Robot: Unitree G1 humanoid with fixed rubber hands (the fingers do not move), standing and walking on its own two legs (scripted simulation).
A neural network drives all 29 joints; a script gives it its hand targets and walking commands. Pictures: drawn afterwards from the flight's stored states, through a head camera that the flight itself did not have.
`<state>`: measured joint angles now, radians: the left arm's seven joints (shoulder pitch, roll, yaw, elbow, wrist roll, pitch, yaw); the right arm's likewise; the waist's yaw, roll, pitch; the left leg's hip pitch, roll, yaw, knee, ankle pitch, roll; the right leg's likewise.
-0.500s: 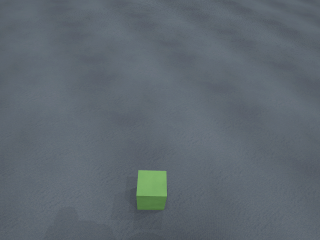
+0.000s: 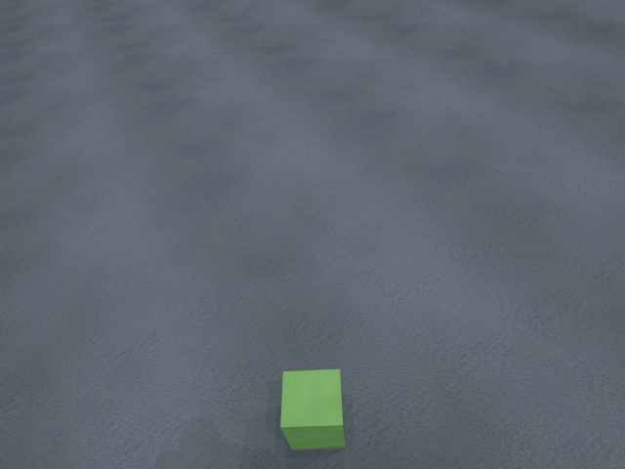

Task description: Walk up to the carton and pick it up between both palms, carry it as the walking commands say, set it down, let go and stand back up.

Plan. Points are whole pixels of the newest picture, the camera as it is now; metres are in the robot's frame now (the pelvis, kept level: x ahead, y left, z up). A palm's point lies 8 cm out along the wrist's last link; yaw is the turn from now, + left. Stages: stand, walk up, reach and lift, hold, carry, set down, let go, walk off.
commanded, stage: walk up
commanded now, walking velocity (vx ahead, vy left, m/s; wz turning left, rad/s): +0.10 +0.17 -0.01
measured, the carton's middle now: (315, 410) +0.44 +0.07 -0.67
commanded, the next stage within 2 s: stand in 0.92 s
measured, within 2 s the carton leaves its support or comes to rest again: neither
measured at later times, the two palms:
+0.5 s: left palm out of the picture +0.07 +0.30 -0.16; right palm out of the picture +0.07 -0.18 -0.13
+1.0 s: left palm out of the picture +0.05 +0.29 -0.13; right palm out of the picture +0.07 -0.18 -0.15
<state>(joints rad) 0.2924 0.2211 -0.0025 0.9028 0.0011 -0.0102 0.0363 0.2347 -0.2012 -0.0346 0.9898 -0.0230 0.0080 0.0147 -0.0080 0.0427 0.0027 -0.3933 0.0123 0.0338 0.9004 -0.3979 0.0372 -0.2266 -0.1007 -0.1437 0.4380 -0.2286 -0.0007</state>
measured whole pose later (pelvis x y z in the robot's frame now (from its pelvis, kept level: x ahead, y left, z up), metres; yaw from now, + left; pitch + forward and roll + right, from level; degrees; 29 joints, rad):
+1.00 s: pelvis +0.01 +0.05 -0.01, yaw +2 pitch -2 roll -1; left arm 0.27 0.21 0.00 0.92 0.00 0.02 0.02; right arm 0.24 -0.19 -0.01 0.98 -0.02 0.01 0.00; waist 0.01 0.03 0.02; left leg -0.28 0.00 0.01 0.49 -0.18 0.04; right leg -0.20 -0.02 -0.09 0.47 -0.24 0.00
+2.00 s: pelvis +0.01 +0.06 -0.02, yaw -1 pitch -2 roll +0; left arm 0.09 0.21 0.00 0.72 0.00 0.29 -0.01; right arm 0.06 -0.19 -0.01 0.73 0.01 0.25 0.01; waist 0.01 -0.02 0.12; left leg -0.32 0.00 0.07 0.59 -0.25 0.04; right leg -0.27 -0.03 -0.01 0.61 -0.31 0.01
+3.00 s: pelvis -0.03 +0.05 -0.10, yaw +0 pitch +28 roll +1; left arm -0.69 0.21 0.07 0.72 0.00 0.14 0.02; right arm -0.67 -0.17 -0.16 0.73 0.06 0.14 -0.09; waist 0.02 -0.05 0.12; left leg -1.21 0.00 0.07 1.02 -0.29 0.03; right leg -1.19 -0.04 0.00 1.10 -0.39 0.00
